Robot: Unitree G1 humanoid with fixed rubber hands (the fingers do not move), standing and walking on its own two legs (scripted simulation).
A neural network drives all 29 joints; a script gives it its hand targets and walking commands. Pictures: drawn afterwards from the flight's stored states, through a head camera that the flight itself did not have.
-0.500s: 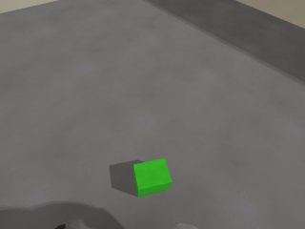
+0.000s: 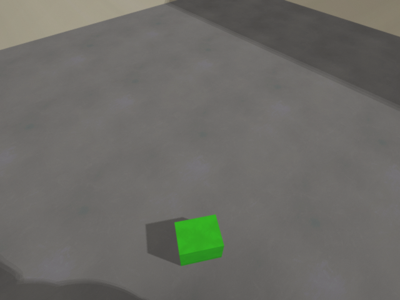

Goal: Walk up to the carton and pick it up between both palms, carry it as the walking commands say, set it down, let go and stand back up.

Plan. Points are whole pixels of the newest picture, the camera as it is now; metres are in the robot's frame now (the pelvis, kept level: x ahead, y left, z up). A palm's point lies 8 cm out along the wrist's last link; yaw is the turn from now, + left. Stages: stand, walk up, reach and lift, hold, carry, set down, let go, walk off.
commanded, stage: walk up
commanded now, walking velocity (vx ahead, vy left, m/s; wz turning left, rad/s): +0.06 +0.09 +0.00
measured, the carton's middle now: (198, 240) +0.51 +0.02 -0.70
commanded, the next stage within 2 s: stand in 1.76 s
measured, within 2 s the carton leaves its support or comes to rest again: neither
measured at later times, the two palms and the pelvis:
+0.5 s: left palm out of the picture +0.05 +0.27 -0.15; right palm out of the picture +0.05 -0.18 -0.13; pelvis +0.03 +0.04 +0.00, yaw +0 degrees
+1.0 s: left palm (132, 267) +0.22 +0.17 -0.13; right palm out of the picture +0.11 -0.34 -0.15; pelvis +0.14 -0.08 -0.01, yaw +8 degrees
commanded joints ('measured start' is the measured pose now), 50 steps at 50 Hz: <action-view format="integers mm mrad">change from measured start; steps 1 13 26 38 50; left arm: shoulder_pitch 43 135 124 -135 60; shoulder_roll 122 54 61 50 192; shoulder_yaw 27 6 6 17 64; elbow -16 27 76 -79 -61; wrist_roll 7 -18 0 15 0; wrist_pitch -2 4 7 -4 -28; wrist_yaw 11 2 23 -69 -2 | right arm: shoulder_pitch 46 79 102 256 247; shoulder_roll -123 -125 -99 -148 -86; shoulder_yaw -25 -6 -40 -56 -52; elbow -20 -8 8 -27 -48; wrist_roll -7 -3 4 -24 -22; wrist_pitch -5 -56 -29 -79 16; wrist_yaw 3 0 -13 2 -3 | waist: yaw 21 28 11 -86 -12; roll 88 93 42 214 -140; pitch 15 17 -6 90 -132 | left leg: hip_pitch -73 120 81 87 -275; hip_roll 95 242 162 290 76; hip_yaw -97 -168 -81 -206 -116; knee -99 -120 -110 -314 737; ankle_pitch -6 784 348 97 -289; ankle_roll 29 64 36 108 -53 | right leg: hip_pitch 8 -61 47 -372 86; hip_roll -123 -36 -93 -76 -414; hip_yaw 117 16 -41 -44 185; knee -75 32 -24 237 -128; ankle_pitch -63 -77 102 27 507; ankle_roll -50 22 6 84 -99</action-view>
